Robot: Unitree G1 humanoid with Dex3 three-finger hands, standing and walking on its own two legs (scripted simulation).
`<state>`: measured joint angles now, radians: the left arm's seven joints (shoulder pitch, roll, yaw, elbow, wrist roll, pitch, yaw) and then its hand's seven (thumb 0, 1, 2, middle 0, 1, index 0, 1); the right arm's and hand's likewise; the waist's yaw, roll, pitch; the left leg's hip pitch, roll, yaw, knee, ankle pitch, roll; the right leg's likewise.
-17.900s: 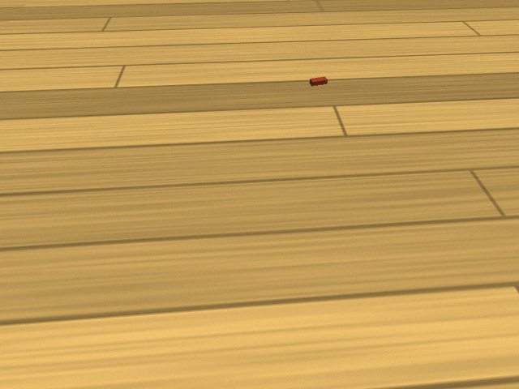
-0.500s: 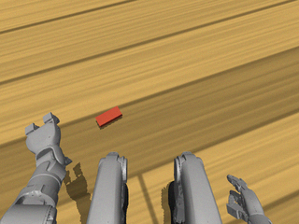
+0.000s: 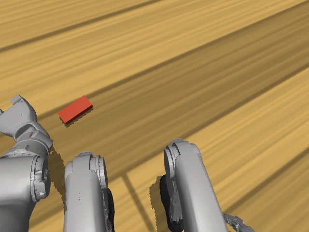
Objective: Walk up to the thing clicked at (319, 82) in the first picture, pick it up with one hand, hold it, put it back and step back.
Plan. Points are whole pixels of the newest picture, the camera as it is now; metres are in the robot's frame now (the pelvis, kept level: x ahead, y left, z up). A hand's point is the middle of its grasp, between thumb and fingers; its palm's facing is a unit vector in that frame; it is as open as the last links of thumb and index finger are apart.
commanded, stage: rise first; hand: left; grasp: from above
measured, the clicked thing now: (75, 109) +0.52 +0.22 -0.36
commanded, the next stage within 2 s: none
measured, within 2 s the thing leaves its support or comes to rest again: neither
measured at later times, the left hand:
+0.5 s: hand (45, 120) +0.45 +0.27 -0.22, palm faces -0.32 -0.28 -0.91, open 13.2 cm
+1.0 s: hand (50, 117) +0.46 +0.27 -0.24, palm faces -0.32 -0.29 -0.90, open 13.5 cm
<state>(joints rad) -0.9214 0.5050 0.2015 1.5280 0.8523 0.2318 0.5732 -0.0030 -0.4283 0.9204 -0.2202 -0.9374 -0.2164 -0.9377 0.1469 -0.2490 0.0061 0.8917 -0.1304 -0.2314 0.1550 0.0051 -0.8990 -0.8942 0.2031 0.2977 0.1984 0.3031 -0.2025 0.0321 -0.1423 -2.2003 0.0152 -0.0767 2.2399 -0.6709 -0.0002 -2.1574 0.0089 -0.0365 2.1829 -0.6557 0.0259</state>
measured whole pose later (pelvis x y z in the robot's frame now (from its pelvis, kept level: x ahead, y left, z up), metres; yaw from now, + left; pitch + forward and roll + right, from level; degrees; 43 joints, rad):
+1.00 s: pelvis +0.00 +0.00 -0.06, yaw -3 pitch +34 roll -7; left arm -1.08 0.66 0.29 1.68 0.94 0.18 0.60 0.00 -0.44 0.90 -0.21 -0.96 -0.20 -0.96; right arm 0.17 -0.32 0.07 0.88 -0.18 -0.29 0.31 0.00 -0.91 -0.90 0.20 0.30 0.19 0.30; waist -0.27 0.02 -0.01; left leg -2.34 0.02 -0.13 2.43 -0.70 -0.01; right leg -2.30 0.03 -0.08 2.35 -0.66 0.02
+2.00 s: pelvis +0.01 +0.00 -0.06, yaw -4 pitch +34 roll -8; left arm -1.14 0.71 0.27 1.74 0.95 0.19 0.61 0.00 -0.47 0.92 -0.21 -0.94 -0.19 -0.95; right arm 0.19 -0.33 0.10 0.88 -0.19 -0.30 0.36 0.00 -0.91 -0.90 0.20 0.30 0.19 0.30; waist -0.32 0.02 0.01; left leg -2.35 0.02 -0.15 2.45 -0.70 -0.01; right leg -2.29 0.03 -0.10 2.34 -0.65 0.03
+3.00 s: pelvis +0.01 +0.00 -0.05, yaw -6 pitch +35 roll -9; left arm -1.27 0.71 0.24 1.78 0.97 0.26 0.65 0.00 -0.57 1.00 -0.12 -1.03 -0.10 -1.04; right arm 0.20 -0.35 0.13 0.85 -0.19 -0.29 0.39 0.00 -0.91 -0.90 0.20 0.30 0.19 0.30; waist -0.40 0.04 0.02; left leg -2.35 0.03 -0.17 2.44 -0.72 -0.01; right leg -2.30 0.05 -0.11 2.32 -0.65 0.03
